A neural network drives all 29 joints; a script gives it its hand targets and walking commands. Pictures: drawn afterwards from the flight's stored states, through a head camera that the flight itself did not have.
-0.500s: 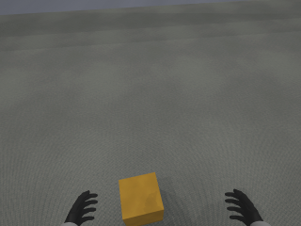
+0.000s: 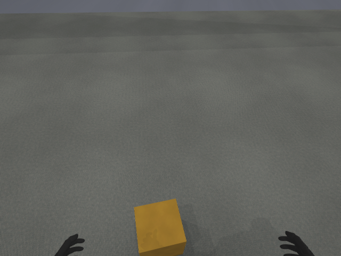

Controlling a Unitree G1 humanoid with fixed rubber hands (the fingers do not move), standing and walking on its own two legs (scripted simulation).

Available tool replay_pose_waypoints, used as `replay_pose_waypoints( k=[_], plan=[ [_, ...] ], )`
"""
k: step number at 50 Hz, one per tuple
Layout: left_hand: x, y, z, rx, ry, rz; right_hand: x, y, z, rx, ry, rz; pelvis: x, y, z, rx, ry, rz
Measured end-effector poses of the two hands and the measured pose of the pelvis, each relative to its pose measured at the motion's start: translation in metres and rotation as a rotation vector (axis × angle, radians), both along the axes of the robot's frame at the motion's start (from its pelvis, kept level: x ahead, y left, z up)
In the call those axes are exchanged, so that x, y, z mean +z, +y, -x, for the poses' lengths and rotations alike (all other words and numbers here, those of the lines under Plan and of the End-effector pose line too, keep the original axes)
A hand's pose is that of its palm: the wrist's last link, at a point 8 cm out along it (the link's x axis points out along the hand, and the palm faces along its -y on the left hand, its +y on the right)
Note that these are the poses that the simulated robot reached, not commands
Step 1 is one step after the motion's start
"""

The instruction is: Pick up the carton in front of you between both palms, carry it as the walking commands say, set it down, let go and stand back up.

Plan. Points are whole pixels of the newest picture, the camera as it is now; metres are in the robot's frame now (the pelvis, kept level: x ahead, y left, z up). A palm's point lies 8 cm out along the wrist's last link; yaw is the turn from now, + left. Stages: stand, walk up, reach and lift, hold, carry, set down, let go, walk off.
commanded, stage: stand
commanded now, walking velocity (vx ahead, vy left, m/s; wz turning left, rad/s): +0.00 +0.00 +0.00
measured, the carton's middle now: (159, 231) +0.37 +0.07 -0.65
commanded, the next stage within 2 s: none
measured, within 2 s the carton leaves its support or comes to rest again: neither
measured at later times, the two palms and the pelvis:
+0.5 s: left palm out of the picture +0.11 +0.30 -0.10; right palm out of the picture +0.11 -0.28 -0.08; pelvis +0.00 +0.01 +0.01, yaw -1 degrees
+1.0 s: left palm out of the picture +0.08 +0.31 -0.10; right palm out of the picture +0.08 -0.30 -0.09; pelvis -0.02 +0.01 +0.01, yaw -1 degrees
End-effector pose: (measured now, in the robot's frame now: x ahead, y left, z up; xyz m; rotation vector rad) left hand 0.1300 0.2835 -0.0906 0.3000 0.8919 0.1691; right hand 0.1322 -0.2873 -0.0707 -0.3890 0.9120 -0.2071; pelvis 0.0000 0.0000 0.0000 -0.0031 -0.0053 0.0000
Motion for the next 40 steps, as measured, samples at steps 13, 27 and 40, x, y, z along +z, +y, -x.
replay_pose_waypoints(
  k=[13,27,40],
  plan=[
    [-0.006,0.013,0.003,-0.016,0.061,-0.018,-0.009,0.008,0.008,-0.032,0.050,-0.016,0.003,0.011,-0.003,-0.012,-0.007,0.000],
    [-0.009,0.021,0.021,-0.011,0.123,-0.035,-0.014,0.004,0.028,-0.061,0.107,-0.022,0.006,0.014,0.003,-0.016,-0.022,-0.001],
    [-0.012,0.025,0.042,-0.001,0.177,-0.041,-0.015,-0.005,0.048,-0.081,0.153,-0.015,0.008,0.013,0.012,-0.016,-0.031,0.000]
  ],
)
